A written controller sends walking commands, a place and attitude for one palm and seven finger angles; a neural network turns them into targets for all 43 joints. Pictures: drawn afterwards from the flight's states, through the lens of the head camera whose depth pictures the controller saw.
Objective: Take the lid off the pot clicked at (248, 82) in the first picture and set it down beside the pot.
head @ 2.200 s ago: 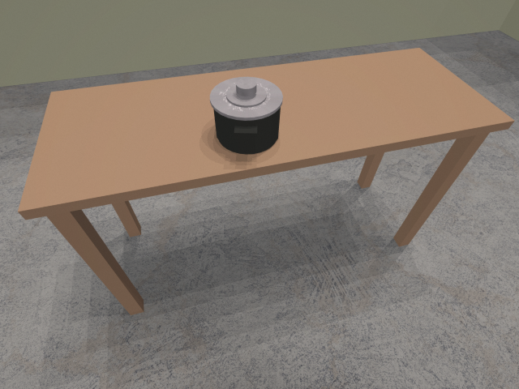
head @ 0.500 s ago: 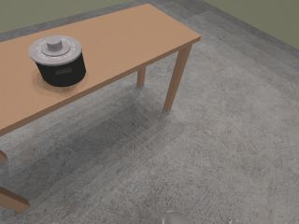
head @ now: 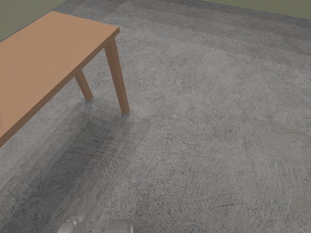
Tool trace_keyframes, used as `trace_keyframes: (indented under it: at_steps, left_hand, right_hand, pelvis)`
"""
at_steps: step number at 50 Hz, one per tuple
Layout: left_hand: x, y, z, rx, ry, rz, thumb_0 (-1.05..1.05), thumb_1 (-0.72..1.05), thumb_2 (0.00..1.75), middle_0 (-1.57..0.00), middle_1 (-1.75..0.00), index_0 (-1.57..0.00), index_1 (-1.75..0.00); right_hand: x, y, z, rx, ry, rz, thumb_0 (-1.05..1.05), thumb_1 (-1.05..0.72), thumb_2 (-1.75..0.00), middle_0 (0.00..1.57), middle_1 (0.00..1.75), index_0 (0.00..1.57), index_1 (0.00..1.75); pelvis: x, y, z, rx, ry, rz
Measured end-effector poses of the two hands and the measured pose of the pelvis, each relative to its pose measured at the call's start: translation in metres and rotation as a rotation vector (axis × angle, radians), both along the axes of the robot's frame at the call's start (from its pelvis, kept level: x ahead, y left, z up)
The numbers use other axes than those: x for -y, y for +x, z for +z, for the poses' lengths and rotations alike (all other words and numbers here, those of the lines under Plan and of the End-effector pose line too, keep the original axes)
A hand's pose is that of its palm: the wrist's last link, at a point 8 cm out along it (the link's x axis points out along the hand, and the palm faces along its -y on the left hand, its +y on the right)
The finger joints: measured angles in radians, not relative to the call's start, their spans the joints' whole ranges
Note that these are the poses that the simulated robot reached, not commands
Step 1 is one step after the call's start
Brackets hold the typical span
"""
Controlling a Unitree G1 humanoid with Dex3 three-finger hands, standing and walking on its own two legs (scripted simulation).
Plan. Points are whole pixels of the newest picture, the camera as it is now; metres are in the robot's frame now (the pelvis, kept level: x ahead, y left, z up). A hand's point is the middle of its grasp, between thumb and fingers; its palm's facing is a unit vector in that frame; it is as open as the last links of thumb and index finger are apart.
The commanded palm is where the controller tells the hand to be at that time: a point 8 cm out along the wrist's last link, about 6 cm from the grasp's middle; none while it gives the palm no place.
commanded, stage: walk to a spot facing it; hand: left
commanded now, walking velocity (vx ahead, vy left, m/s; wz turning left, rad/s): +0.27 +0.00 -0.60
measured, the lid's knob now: out of the picture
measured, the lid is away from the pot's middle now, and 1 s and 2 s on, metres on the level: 0.00 0.00 0.00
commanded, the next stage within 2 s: none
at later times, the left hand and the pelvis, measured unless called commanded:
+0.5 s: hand (76, 219) +0.18 +0.25 -0.17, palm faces -0.21 -0.96 -0.17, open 7.4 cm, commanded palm none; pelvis +0.09 +0.06 +0.01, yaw -18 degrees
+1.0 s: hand (146, 144) +0.43 +0.05 -0.17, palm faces -0.56 -0.79 -0.24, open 7.4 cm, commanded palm none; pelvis +0.20 -0.03 -0.02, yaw -35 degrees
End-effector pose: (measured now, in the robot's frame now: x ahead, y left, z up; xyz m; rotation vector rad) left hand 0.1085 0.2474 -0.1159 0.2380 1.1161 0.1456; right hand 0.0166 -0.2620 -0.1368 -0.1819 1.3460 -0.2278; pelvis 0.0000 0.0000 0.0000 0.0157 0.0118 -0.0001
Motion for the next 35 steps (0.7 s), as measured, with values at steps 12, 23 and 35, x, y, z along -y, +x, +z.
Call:
trace_keyframes:
  at_steps: [12,23,35]
  left_hand:
    - [-0.024,-0.028,-0.019,-0.129,-0.057,-0.012,0.01,0.9,0.9,-0.21,-0.3,-0.21,-0.3]
    - [-0.058,0.048,-0.026,-0.19,-0.078,-0.142,0.01,0.91,0.9,-0.2,-0.3,-0.2,-0.3]
    - [0.025,0.209,-0.03,-0.151,-0.087,-0.404,0.01,0.91,0.9,-0.2,-0.3,-0.2,-0.3]
  right_hand:
    - [-0.036,0.097,0.026,0.289,-0.006,0.004,0.0,-0.91,-0.9,0.2,0.3,0.2,0.3]
    - [-0.075,0.069,0.04,0.217,-0.056,-0.147,0.0,-0.9,-0.9,0.2,0.3,0.2,0.3]
    - [-0.117,-0.023,0.02,-0.137,0.032,-0.467,0.0,-0.91,-0.9,0.2,0.3,0.2,0.3]
  pelvis:
    - [-0.03,0.027,0.0,0.0,-0.012,-0.142]
    - [-0.056,0.083,0.008,0.001,-0.051,-0.283]
    - [-0.034,0.146,0.002,-0.011,-0.042,-0.434]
